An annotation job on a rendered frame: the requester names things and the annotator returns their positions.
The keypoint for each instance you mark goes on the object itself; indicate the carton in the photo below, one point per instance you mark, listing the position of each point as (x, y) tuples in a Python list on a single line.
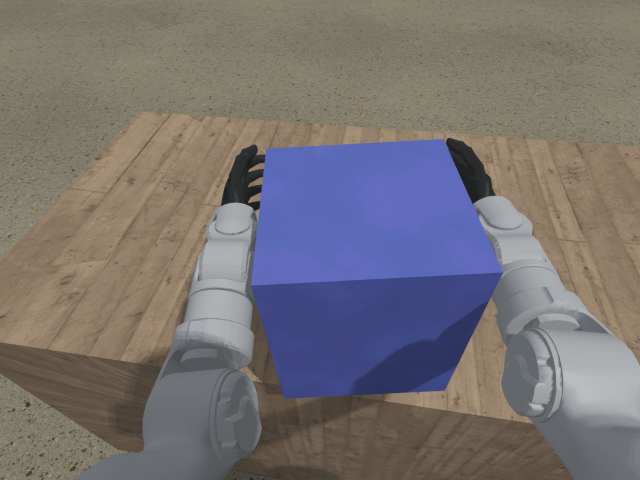
[(371, 267)]

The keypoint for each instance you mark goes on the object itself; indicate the left robot upper arm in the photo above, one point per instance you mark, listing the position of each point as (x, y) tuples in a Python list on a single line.
[(196, 426)]

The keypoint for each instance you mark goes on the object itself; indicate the robot left forearm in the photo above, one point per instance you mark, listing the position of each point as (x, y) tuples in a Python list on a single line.
[(216, 332)]

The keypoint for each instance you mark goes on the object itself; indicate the robot right hand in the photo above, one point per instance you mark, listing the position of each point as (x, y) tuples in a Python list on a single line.
[(471, 170)]

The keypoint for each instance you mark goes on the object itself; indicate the robot left hand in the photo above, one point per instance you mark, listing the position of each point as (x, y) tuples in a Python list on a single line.
[(236, 189)]

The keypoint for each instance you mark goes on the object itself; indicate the right robot upper arm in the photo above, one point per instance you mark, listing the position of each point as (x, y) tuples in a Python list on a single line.
[(581, 390)]

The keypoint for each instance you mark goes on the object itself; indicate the pedestal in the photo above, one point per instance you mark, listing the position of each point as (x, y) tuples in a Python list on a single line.
[(91, 296)]

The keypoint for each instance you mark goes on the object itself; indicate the robot right forearm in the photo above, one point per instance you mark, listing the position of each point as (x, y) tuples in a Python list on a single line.
[(529, 292)]

